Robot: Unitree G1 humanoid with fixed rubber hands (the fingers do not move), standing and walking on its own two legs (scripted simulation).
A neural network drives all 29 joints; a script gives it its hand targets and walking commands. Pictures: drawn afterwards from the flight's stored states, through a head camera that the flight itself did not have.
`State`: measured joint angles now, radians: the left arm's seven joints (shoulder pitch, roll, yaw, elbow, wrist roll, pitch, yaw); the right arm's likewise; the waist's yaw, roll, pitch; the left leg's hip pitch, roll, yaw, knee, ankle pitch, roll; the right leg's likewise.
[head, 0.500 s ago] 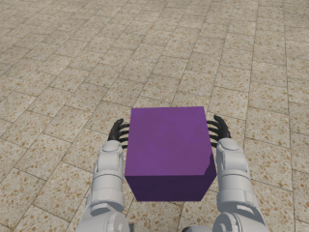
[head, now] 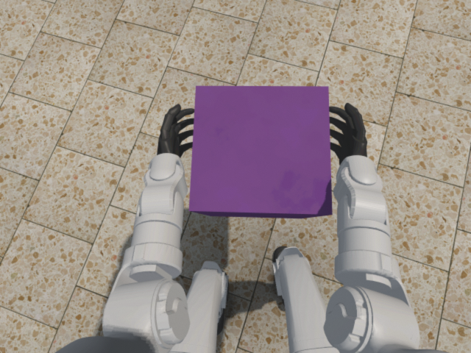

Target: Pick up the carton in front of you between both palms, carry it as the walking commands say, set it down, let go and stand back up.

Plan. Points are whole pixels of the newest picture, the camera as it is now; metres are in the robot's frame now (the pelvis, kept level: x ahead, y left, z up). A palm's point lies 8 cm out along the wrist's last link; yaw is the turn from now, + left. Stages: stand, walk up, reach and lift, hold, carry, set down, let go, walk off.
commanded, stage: set down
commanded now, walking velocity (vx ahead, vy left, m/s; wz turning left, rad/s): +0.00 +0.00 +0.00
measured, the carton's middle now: (258, 164) +0.42 -0.04 -0.16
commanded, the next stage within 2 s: none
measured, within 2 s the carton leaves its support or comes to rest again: neither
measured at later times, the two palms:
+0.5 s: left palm (192, 151) +0.48 +0.10 -0.22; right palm (326, 165) +0.42 -0.19 -0.23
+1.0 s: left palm (208, 155) +0.51 +0.08 -0.39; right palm (315, 174) +0.43 -0.20 -0.38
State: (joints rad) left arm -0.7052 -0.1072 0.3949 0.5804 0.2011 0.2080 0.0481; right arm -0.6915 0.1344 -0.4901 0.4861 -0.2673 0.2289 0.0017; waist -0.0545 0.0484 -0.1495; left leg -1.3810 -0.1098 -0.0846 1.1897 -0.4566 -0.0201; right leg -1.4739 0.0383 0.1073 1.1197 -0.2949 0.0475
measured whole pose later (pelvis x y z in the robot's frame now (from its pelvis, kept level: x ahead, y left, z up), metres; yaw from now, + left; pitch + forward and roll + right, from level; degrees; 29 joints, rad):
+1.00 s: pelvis -0.05 +0.01 -0.23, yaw +1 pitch +47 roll -1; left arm -1.43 0.22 0.14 1.02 0.08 0.23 0.09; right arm -1.18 0.00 -0.60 0.65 -0.15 0.23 -0.11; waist -0.13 0.03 0.11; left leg -2.24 -0.20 -0.07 2.03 -0.62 -0.05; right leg -2.31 0.09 0.10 1.91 -0.43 0.12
